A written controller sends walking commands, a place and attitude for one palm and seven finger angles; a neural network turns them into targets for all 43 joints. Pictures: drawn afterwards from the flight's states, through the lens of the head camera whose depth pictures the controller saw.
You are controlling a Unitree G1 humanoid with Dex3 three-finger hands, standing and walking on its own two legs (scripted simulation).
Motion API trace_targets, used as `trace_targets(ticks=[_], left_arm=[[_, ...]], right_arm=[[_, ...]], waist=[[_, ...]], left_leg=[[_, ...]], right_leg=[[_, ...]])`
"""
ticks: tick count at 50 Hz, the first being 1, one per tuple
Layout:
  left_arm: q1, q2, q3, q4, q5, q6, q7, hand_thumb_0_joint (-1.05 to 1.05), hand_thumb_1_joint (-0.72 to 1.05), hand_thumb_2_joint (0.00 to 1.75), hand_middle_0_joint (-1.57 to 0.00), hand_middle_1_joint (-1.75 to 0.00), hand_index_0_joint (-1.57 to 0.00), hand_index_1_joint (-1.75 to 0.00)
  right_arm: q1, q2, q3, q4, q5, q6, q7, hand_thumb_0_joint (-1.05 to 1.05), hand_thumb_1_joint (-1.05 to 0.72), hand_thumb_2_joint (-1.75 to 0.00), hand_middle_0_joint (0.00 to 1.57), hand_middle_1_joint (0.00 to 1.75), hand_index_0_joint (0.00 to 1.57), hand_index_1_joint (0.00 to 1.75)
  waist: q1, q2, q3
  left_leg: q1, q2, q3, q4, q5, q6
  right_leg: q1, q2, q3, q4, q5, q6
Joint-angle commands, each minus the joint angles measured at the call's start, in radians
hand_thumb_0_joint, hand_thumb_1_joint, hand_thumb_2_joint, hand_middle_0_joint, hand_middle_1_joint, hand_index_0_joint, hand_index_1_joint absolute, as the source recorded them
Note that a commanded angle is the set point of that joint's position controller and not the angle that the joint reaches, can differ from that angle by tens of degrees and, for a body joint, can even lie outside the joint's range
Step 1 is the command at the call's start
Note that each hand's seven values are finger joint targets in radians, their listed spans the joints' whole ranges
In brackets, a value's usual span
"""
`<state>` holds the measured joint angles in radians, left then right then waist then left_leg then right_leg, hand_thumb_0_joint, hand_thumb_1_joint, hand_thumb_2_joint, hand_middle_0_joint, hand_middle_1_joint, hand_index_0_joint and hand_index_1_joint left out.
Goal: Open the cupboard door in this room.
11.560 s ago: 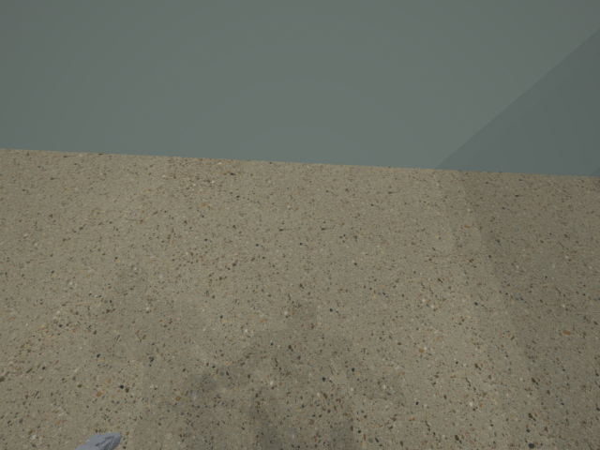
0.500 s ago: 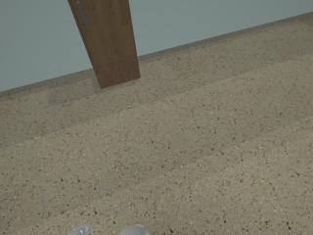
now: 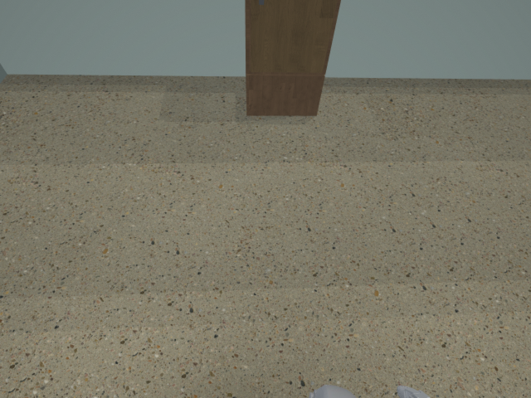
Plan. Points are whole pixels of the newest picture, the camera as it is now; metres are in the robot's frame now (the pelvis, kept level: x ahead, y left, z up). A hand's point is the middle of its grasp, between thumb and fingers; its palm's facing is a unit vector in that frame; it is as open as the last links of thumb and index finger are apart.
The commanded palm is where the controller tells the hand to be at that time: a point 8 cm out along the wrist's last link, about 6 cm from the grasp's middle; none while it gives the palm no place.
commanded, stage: turn or walk to find it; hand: left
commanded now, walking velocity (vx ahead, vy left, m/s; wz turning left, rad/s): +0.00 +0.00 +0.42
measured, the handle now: out of the picture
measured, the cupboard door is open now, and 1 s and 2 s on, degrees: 0 0 0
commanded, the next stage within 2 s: stand and wait in 0.26 s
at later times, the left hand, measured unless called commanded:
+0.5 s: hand out of the picture +0.01 +0.14 -0.15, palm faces +0.20 -0.94 -0.26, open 7.3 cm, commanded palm none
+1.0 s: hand out of the picture +0.08 +0.16 -0.17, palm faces +0.13 -0.97 -0.20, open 7.4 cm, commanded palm none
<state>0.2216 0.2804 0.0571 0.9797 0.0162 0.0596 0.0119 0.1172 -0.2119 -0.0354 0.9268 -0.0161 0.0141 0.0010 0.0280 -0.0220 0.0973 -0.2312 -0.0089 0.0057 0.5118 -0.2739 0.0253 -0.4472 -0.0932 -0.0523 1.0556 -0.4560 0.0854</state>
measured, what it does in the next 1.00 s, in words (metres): steps on the spot: right foot, then left foot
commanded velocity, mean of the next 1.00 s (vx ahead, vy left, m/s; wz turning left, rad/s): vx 0.21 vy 0.00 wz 0.04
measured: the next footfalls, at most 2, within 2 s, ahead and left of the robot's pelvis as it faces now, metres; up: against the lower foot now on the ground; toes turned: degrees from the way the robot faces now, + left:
right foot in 0.22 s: +0.06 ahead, -0.13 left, +0.00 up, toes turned +1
left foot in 0.66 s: -0.04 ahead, +0.09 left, +0.00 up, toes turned +15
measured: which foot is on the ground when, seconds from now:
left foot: down 0.00-0.22, up 0.24-0.64, down 0.66-1.00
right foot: up 0.00-0.20, down 0.22-0.66, up 0.68-1.00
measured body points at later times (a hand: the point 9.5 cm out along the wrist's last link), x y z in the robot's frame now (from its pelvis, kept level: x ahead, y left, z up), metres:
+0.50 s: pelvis -0.02 -0.05 +0.00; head +0.01 -0.08 +0.45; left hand +0.00 +0.19 -0.13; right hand +0.06 -0.30 -0.16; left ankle -0.08 +0.11 -0.67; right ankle +0.02 -0.13 -0.74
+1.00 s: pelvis +0.06 -0.04 -0.01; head +0.08 -0.05 +0.44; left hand +0.08 +0.21 -0.15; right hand +0.01 -0.26 -0.17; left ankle -0.08 +0.08 -0.74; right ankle +0.17 -0.15 -0.72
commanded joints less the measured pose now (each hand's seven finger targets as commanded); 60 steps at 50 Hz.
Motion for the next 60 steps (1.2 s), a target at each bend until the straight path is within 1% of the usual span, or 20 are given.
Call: trace_targets(ticks=[1,9,11,12,14,17,24,27,30,31,33,34,39,47,50,51,52,53,57,60], left_arm=[[-0.043,0.045,0.008,-0.103,-0.005,-0.025,0.001,0.0,0.9,0.9,-0.2,-0.3,-0.2,-0.3],[0.064,0.053,0.013,-0.101,-0.008,-0.052,0.009,0.0,0.9,0.9,-0.2,-0.3,-0.2,-0.3],[0.091,0.191,0.038,-0.109,0.016,-0.069,0.02,0.0,0.9,0.9,-0.2,-0.3,-0.2,-0.3],[0.081,0.193,0.045,-0.123,0.003,-0.068,0.024,0.0,0.9,0.9,-0.2,-0.3,-0.2,-0.3],[-0.026,0.13,0.03,-0.149,0.002,-0.064,0.022,0.0,0.9,0.9,-0.2,-0.3,-0.2,-0.3],[-0.068,0.069,0.013,-0.144,0.004,-0.075,0.021,0.0,0.9,0.9,-0.2,-0.3,-0.2,-0.3],[0.073,0.09,0.013,-0.046,0.013,-0.08,0.017,0.0,0.9,0.9,-0.2,-0.3,-0.2,-0.3],[0.108,0.092,0.015,0.008,0.015,-0.082,0.007,0.0,0.9,0.9,-0.2,-0.3,-0.2,-0.3],[0.078,0.075,0.015,0.036,0.004,-0.076,0.001,0.0,0.9,0.9,-0.2,-0.3,-0.2,-0.3],[0.06,0.049,0.01,0.037,-0.003,-0.071,-0.003,0.0,0.9,0.9,-0.2,-0.3,-0.2,-0.3],[0.0,-0.045,-0.01,-0.012,-0.006,-0.072,-0.019,0.0,0.9,0.9,-0.2,-0.3,-0.2,-0.3],[-0.086,-0.025,-0.006,-0.039,0.007,-0.07,-0.021,0.0,0.9,0.9,-0.2,-0.3,-0.2,-0.3],[-0.001,-0.035,0.006,0.018,0.01,-0.068,-0.047,0.0,0.9,0.9,-0.2,-0.3,-0.2,-0.3],[-0.115,-0.064,0.005,-0.025,0.002,-0.078,-0.053,0.0,0.9,0.9,-0.2,-0.3,-0.2,-0.3],[0.059,-0.033,0.02,0.032,0.009,-0.095,-0.051,0.0,0.9,0.9,-0.2,-0.3,-0.2,-0.3],[0.238,0.023,0.033,0.088,0.015,-0.109,-0.043,0.0,0.9,0.9,-0.2,-0.3,-0.2,-0.3],[0.392,0.141,0.06,0.133,0.02,-0.121,-0.024,0.0,0.9,0.9,-0.2,-0.3,-0.2,-0.3],[0.401,0.185,0.06,0.139,-0.002,-0.117,-0.014,0.0,0.9,0.9,-0.2,-0.3,-0.2,-0.3],[0.064,0.026,0.017,0.05,0.002,-0.122,-0.002,0.0,0.9,0.9,-0.2,-0.3,-0.2,-0.3],[0.057,-0.008,0.006,0.059,0.009,-0.135,-0.002,0.0,0.9,0.9,-0.2,-0.3,-0.2,-0.3]], right_arm=[[0.064,-0.211,-0.059,-0.04,-0.003,-0.005,-0.012,0.0,-0.9,-0.9,0.2,0.3,0.2,0.3],[0.023,-0.19,-0.069,-0.056,-0.002,0.01,-0.005,0.0,-0.9,-0.9,0.2,0.3,0.2,0.3],[0.057,-0.079,-0.051,-0.087,0.009,0.008,0.005,0.0,-0.9,-0.9,0.2,0.3,0.2,0.3],[0.057,-0.133,-0.068,-0.083,-0.001,0.028,0.001,0.0,-0.9,-0.9,0.2,0.3,0.2,0.3],[0.048,-0.128,-0.072,-0.043,-0.005,0.039,0.01,0.0,-0.9,-0.9,0.2,0.3,0.2,0.3],[0.129,-0.096,-0.06,0.007,-0.006,0.04,0.015,0.0,-0.9,-0.9,0.2,0.3,0.2,0.3],[0.083,-0.057,-0.029,0.033,-0.002,0.025,0.002,0.0,-0.9,-0.9,0.2,0.3,0.2,0.3],[0.094,-0.043,-0.02,0.048,-0.005,0.003,0.004,0.0,-0.9,-0.9,0.2,0.3,0.2,0.3],[0.204,-0.03,-0.013,0.096,-0.006,-0.021,-0.001,0.0,-0.9,-0.9,0.2,0.3,0.2,0.3],[0.26,-0.049,-0.015,0.122,-0.003,-0.032,-0.007,0.0,-0.9,-0.9,0.2,0.3,0.2,0.3],[0.37,-0.187,-0.043,0.139,-0.016,-0.034,-0.021,0.0,-0.9,-0.9,0.2,0.3,0.2,0.3],[0.364,-0.19,-0.048,0.143,-0.015,-0.036,-0.021,0.0,-0.9,-0.9,0.2,0.3,0.2,0.3],[0.258,-0.105,-0.027,0.125,-0.006,-0.071,-0.029,0.0,-0.9,-0.9,0.2,0.3,0.2,0.3],[0.328,-0.096,-0.041,0.18,-0.015,-0.081,-0.027,0.0,-0.9,-0.9,0.2,0.3,0.2,0.3],[0.297,-0.111,-0.045,0.184,-0.012,-0.076,-0.026,0.0,-0.9,-0.9,0.2,0.3,0.2,0.3],[0.288,-0.101,-0.044,0.179,-0.006,-0.079,-0.02,0.0,-0.9,-0.9,0.2,0.3,0.2,0.3],[0.302,-0.023,-0.03,0.15,0.007,-0.084,-0.007,0.0,-0.9,-0.9,0.2,0.3,0.2,0.3],[0.255,-0.022,-0.022,0.101,0.012,-0.078,-0.006,0.0,-0.9,-0.9,0.2,0.3,0.2,0.3],[0.189,-0.006,-0.036,0.115,-0.011,-0.054,0.006,0.0,-0.9,-0.9,0.2,0.3,0.2,0.3],[0.242,0.016,-0.033,0.126,-0.018,-0.029,0.014,0.0,-0.9,-0.9,0.2,0.3,0.2,0.3]], waist=[[-0.05,0.147,-0.126],[0.013,0.122,-0.137],[0.019,-0.288,-0.132],[0.03,-0.292,-0.133],[-0.014,-0.129,-0.034],[-0.049,-0.129,-0.06],[0.014,-0.135,-0.1],[0.032,-0.173,-0.093],[-0.025,-0.112,-0.087],[-0.052,-0.017,-0.093],[-0.114,0.338,-0.001],[-0.13,0.316,0.074],[-0.035,0.149,0.062],[-0.059,0.162,0.07],[0.029,0.093,-0.027],[0.11,0.004,-0.124],[0.156,-0.295,-0.227],[0.129,-0.306,-0.222],[-0.003,-0.041,-0.032],[-0.046,-0.096,-0.031]], left_leg=[[0.133,0.249,-0.22,-0.147,0.531,0.15],[-0.081,0.164,-0.272,-0.028,0.329,0.078],[-0.357,-0.061,-0.051,0.327,-0.25,-0.048],[-0.307,-0.021,-0.098,0.511,-0.317,-0.047],[-0.31,0.011,-0.109,0.695,-0.196,-0.042],[-0.276,0.026,-0.072,0.688,-0.077,-0.067],[-0.184,0.043,0.007,0.343,-0.159,-0.082],[-0.122,0.052,0.057,0.19,-0.184,-0.062],[0.1,0.043,0.109,-0.069,-0.08,-0.038],[0.233,0.069,0.068,-0.158,-0.077,-0.027],[0.282,0.387,-0.358,-0.38,-0.44,0.109],[0.188,0.432,-0.419,-0.434,-0.484,0.151],[0.137,0.303,-0.126,-0.395,-0.113,0.112],[0.136,0.312,-0.011,-0.321,0.106,0.116],[0.081,0.26,0.054,-0.089,0.267,0.066],[-0.008,0.197,0.111,0.163,0.297,0.03],[-0.268,0.084,0.163,0.515,-0.053,-0.008],[-0.399,0.049,0.061,0.732,-0.302,-0.005],[-0.359,0.176,-0.011,0.763,-0.017,-0.021],[-0.301,0.173,0.036,0.633,0.038,-0.054]], right_leg=[[-0.042,0.004,0.021,-0.079,0.015,0.009],[0.313,0.042,-0.006,-0.6,0.24,-0.017],[0.463,-0.332,0.374,-0.767,0.361,-0.157],[0.305,-0.403,0.394,-0.814,0.292,-0.218],[0.173,-0.3,0.29,-0.822,0.164,-0.216],[0.206,-0.205,0.116,-0.784,0.288,-0.181],[0.336,-0.21,0.117,-0.762,0.438,-0.221],[0.323,-0.21,0.169,-0.827,0.114,-0.229],[0.174,-0.157,0.141,-0.798,-0.086,-0.191],[0.059,-0.11,0.094,-0.72,-0.124,-0.153],[-0.226,0.067,-0.107,-0.312,-0.084,-0.08],[-0.265,0.027,-0.034,-0.169,-0.065,-0.087],[-0.221,-0.019,0.002,0.011,0.166,-0.061],[-0.072,-0.019,-0.076,-0.339,0.17,-0.057],[0.231,0.047,-0.131,-0.488,0.232,-0.088],[0.461,0.024,-0.076,-0.537,0.223,-0.115],[0.67,-0.248,0.3,-0.668,0.112,-0.192],[0.629,-0.382,0.586,-0.82,0.016,-0.256],[0.206,-0.276,0.303,-0.883,-0.083,-0.212],[0.148,-0.204,0.122,-0.9,0.072,-0.189]])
